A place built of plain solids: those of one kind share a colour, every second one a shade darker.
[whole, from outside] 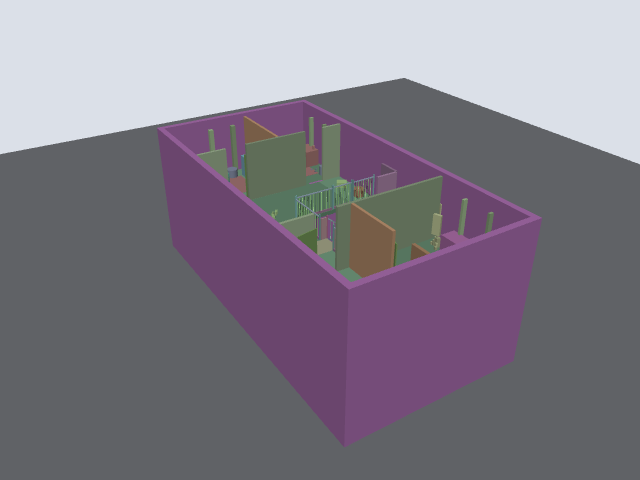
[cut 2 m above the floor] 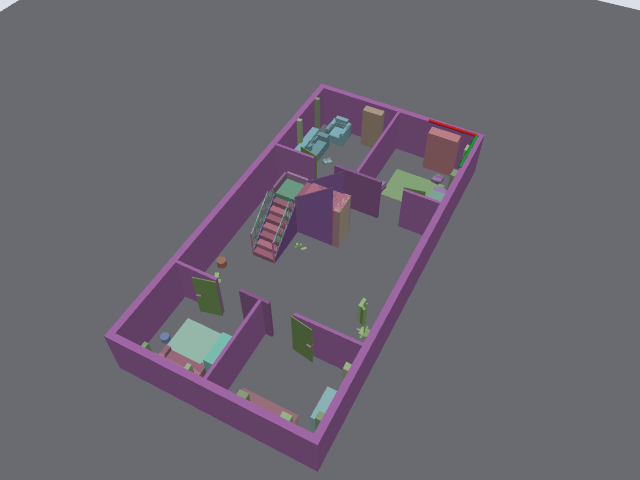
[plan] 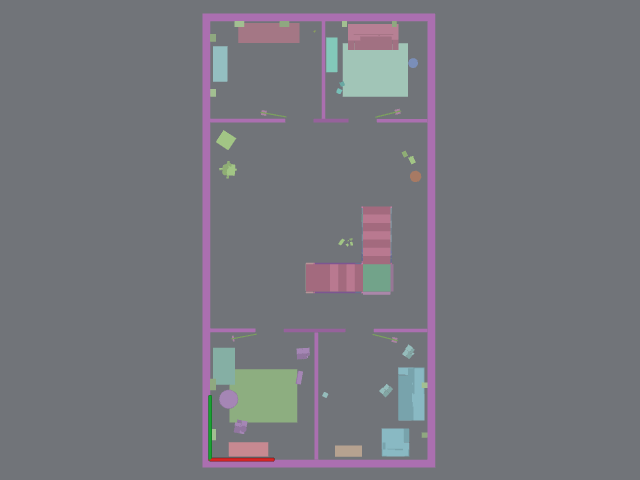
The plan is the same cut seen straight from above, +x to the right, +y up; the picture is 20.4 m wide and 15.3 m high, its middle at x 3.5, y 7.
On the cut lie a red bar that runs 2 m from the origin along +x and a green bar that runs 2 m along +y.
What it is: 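A home built round its stair; the hall at the stair's foot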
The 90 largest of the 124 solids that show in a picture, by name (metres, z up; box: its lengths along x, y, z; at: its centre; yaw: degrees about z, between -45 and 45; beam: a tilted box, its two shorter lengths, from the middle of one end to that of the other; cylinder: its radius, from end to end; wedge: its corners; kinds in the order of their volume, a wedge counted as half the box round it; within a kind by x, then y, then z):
{
 "wall_1": {"box": [0.25, 14.47, 5.92], "at": [-0.12, 6.99, 2.91]},
 "wall_2": {"box": [1.44, 0.12, 3.24], "at": [0.72, 4.12, 1.57]},
 "wall_3": {"box": [2.39, 0.12, 3.24], "at": [1.2, 10.8, 1.57]},
 "wall_4": {"box": [1.97, 0.12, 3.24], "at": [3.33, 4.12, 1.57]},
 "wall_5": {"box": [0.12, 4.06, 3.24], "at": [3.39, 2.03, 1.57]},
 "wall_6": {"box": [7.42, 0.25, 5.92], "at": [3.46, -0.12, 2.91]},
 "wall_7": {"box": [7.42, 0.25, 5.92], "at": [3.46, 14.1, 2.91]},
 "wall_8": {"box": [0.12, 3.11, 3.24], "at": [3.61, 12.42, 1.57]},
 "wall_9": {"box": [1.12, 0.12, 3.24], "at": [3.85, 10.8, 1.57]},
 "wall_10": {"box": [1.71, 0.12, 3.24], "at": [6.07, 4.12, 1.57]},
 "wall_11": {"box": [1.61, 0.12, 3.24], "at": [6.12, 10.8, 1.57]},
 "wall_12": {"box": [0.25, 14.47, 5.92], "at": [7.05, 6.99, 2.91]},
 "upper_floor_1": {"box": [3.02, 4.31, 0.18], "at": [1.38, 2.03, 3.1]},
 "upper_floor_2": {"box": [3.17, 1.2, 0.18], "at": [1.46, 4.77, 3.1]},
 "upper_floor_3": {"box": [3.94, 3.37, 0.18], "at": [1.84, 12.42, 3.1]},
 "upper_floor_4": {"box": [4.95, 2.68, 0.18], "at": [2.35, 9.41, 3.1]},
 "upper_floor_5": {"box": [4.17, 4.3, 0.18], "at": [4.96, 2.03, 3.1]},
 "upper_floor_6": {"box": [0.99, 2.65, 0.18], "at": [5.31, 9.43, 3.1]},
 "upper_floor_7": {"box": [3.25, 3.37, 0.18], "at": [5.42, 12.42, 3.1]},
 "upper_floor_8": {"box": [1.25, 2.68, 0.18], "at": [6.42, 9.41, 3.1]},
 "step_1": {"box": [0.5, 0.87, 3.03], "at": [3.3, 5.79, 1.46]},
 "step_2": {"box": [0.77, 0.87, 2.82], "at": [3.44, 5.79, 1.36]},
 "step_3": {"box": [0.79, 0.87, 2.6], "at": [3.69, 5.79, 1.25]},
 "step_4": {"box": [0.79, 0.87, 2.39], "at": [3.95, 5.79, 1.15]},
 "step_5": {"box": [0.79, 0.87, 2.18], "at": [4.21, 5.79, 1.04]},
 "step_6": {"box": [0.79, 0.87, 1.97], "at": [4.48, 5.79, 0.93]},
 "step_7": {"box": [0.87, 0.56, 1.54], "at": [5.31, 6.21, 0.72]},
 "step_8": {"box": [0.87, 0.79, 1.33], "at": [5.31, 6.36, 0.61]},
 "step_9": {"box": [0.87, 0.79, 1.11], "at": [5.31, 6.62, 0.51]},
 "step_10": {"box": [0.87, 0.79, 0.9], "at": [5.31, 6.89, 0.4]},
 "step_11": {"box": [0.87, 0.79, 0.69], "at": [5.31, 7.15, 0.29]},
 "step_12": {"box": [0.87, 0.79, 0.48], "at": [5.31, 7.41, 0.19]},
 "step_13": {"box": [0.87, 0.79, 0.26], "at": [5.31, 7.68, 0.08]},
 "upper_partition_1": {"box": [1.37, 0.12, 2.58], "at": [0.68, 10.8, 4.43]},
 "upper_partition_2": {"box": [1.4, 0.12, 2.58], "at": [0.7, 4.12, 4.43]},
 "upper_partition_3": {"box": [2.84, 0.12, 2.58], "at": [3.69, 10.8, 4.43]},
 "upper_partition_4": {"box": [4.62, 0.12, 2.58], "at": [4.61, 4.12, 4.43]},
 "upper_partition_5": {"box": [0.91, 0.12, 2.58], "at": [6.47, 10.8, 4.43]},
 "upper_split_1": {"box": [0.12, 0.89, 2.58], "at": [2.88, 0.45, 4.43]},
 "upper_split_2": {"box": [0.12, 2.27, 2.58], "at": [2.88, 2.92, 4.43]},
 "upper_split_3": {"box": [0.12, 3.11, 2.58], "at": [3.8, 12.42, 4.43]},
 "landing_1": {"box": [0.87, 0.87, 1.75], "at": [5.31, 5.79, 0.83]},
 "curtains_1": {"box": [0.19, 0.37, 2.24], "at": [0.09, 0.8, 1.18]},
 "curtains_2": {"box": [0.19, 0.37, 2.24], "at": [0.09, 2.4, 1.18]},
 "curtains_3": {"box": [0.19, 0.25, 2.18], "at": [0.09, 11.69, 1.15]},
 "curtains_4": {"box": [0.19, 0.25, 2.18], "at": [0.09, 13.44, 1.15]},
 "curtains_5": {"box": [0.32, 0.19, 2.15], "at": [0.93, 13.88, 1.14]},
 "curtains_6": {"box": [0.2, 0.19, 2.18], "at": [2.06, 13.88, 4.34]},
 "curtains_7": {"box": [0.32, 0.19, 2.15], "at": [2.37, 13.88, 1.14]},
 "curtains_8": {"box": [0.2, 0.19, 2.18], "at": [3.13, 13.88, 4.34]},
 "curtains_9": {"box": [0.16, 0.19, 2.25], "at": [4.28, 13.88, 1.19]},
 "curtains_10": {"box": [0.16, 0.19, 2.25], "at": [5.87, 13.88, 1.19]},
 "curtains_11": {"box": [0.19, 0.17, 2.19], "at": [6.83, 0.78, 1.16]},
 "curtains_12": {"box": [0.19, 0.17, 2.19], "at": [6.83, 2.37, 1.16]},
 "slotfit_dining_storage_1": {"box": [1.26, 0.46, 1.94], "at": [1.22, 0.33, 0.92]},
 "slotfit_snug_seat_1": {"box": [0.57, 0.2, 0.9], "at": [5.9, 0.2, 0.4]},
 "slotfit_snug_seat_2": {"box": [0.53, 0.67, 0.48], "at": [5.9, 0.66, 0.19]},
 "slotfit_snug_seat_3": {"box": [0.47, 1.2, 0.48], "at": [6.22, 2.09, 0.19]},
 "slotfit_snug_seat_4": {"box": [0.62, 0.25, 0.75], "at": [6.3, 1.39, 0.32]},
 "slotfit_snug_seat_5": {"box": [0.3, 1.65, 0.86], "at": [6.66, 2.09, 0.38]},
 "stair_wall_1": {"box": [0.87, 0.1, 5.77], "at": [5.31, 5.3, 2.84]},
 "stair_wall_2": {"box": [0.1, 0.87, 5.77], "at": [5.79, 5.79, 2.84]},
 "slotfit_living_seat_1": {"box": [0.4, 0.33, 0.71], "at": [4.59, 13.52, 0.3]},
 "slotfit_living_seat_2": {"box": [1.61, 0.33, 0.98], "at": [5.19, 13.72, 0.44]},
 "slotfit_living_seat_3": {"box": [1.23, 0.46, 0.53], "at": [5.2, 13.28, 0.21]},
 "slotfit_living_storage_1": {"box": [0.36, 1.11, 1.94], "at": [3.88, 12.9, 0.92]},
 "head_base_1": {"box": [0.25, 0.87, 3.14], "at": [3.17, 5.79, 1.52]},
 "slotfit_dining_wall_table_1": {"box": [0.7, 1.18, 0.81], "at": [0.44, 2.98, 0.35]},
 "slotfit_snug_storage_1": {"box": [0.86, 0.36, 1.94], "at": [4.41, 0.27, 0.92]},
 "slotfit_office_wall_table_1": {"box": [0.63, 1.07, 0.81], "at": [6.52, 2.57, 3.55]},
 "slotfit_bedroom_wall_table_1": {"box": [0.69, 0.96, 0.81], "at": [6.49, 12.92, 3.55]},
 "upper_floor_head_1": {"box": [3.29, 0.87, 0.18], "at": [1.65, 5.79, 3.1]},
 "slotfit_kitchen_wall_table_1": {"box": [0.47, 1.14, 0.97], "at": [0.32, 12.61, 0.43]},
 "laid_rug_rug_bedroom_1": {"box": [2.4, 1.7, 0.05], "at": [1.9, 12.42, 3.17]},
 "laid_rug_rug_bedroom_2": {"box": [1.89, 1.7, 0.05], "at": [5.36, 12.42, 3.17]},
 "plinth_1": {"wedge": [[3.34, 5.3, -0.05], [3.34, 5.3, 3.14], [3.34, 5.35, -0.05], [3.34, 5.35, 3.14], [4.82, 5.3, -0.05], [4.82, 5.3, 1.94], [4.82, 5.35, -0.05], [4.82, 5.35, 1.94]]},
 "plinth_2": {"wedge": [[3.34, 6.23, -0.05], [3.34, 6.23, 3.14], [3.34, 6.28, -0.05], [3.34, 6.28, 3.14], [4.82, 6.23, -0.05], [4.82, 6.23, 1.94], [4.82, 6.28, -0.05], [4.82, 6.28, 1.94]]},
 "plinth_3": {"wedge": [[4.82, 6.33, -0.05], [4.82, 6.33, 1.61], [4.82, 8.02, -0.05], [4.82, 8.02, 0.24], [4.87, 6.33, -0.05], [4.87, 6.33, 1.61], [4.87, 8.02, -0.05], [4.87, 8.02, 0.24]]},
 "plinth_4": {"wedge": [[5.74, 6.28, -0.05], [5.74, 6.28, 1.65], [5.74, 8.02, -0.05], [5.74, 8.02, 0.24], [5.79, 6.28, -0.05], [5.79, 6.28, 1.65], [5.79, 8.02, -0.05], [5.79, 8.02, 0.24]]},
 "doorleaf_door_1": {"box": [0.84, 0.042, 2.08], "at": [2.02, 11.0, 0.99], "yaw": -10.2},
 "doorleaf_door_2": {"box": [0.043, 0.84, 2.08], "at": [3.1, 2.16, 4.18], "yaw": -14.2},
 "doorleaf_door_3": {"box": [0.84, 0.042, 2.08], "at": [5.58, 3.89, 0.99], "yaw": -14.3},
 "doorleaf_door_4": {"box": [0.84, 0.042, 2.08], "at": [5.68, 11.02, 0.99], "yaw": 14.0},
 "slotfit_bedroom_storage_1": {"box": [0.53, 0.47, 1.02], "at": [3.45, 13.1, 3.65]},
 "laid_rug_rug_dining_1": {"box": [2.16, 1.7, 0.05], "at": [1.69, 2.03, -0.02]},
 "laid_rug_rug_living_1": {"box": [2.08, 1.7, 0.05], "at": [5.27, 12.42, -0.02]},
 "clutter_dining_1": {"cylinder": 0.29, "from": [0.59, 1.92, -0.05], "to": [0.59, 1.92, 0.32]},
 "clutter_clhall_1": {"box": [0.48, 0.46, 0.42], "at": [0.5, 10.18, 0.16], "yaw": -33.6},
 "clutter_bedroom_1": {"cylinder": 0.24, "from": [2.75, 13.43, 3.14], "to": [2.75, 13.43, 3.55]},
 "slotfit_hallpiece_corner_1": {"cylinder": 0.24, "from": [6.5, 8.64, 3.14], "to": [6.5, 8.64, 3.52]}
}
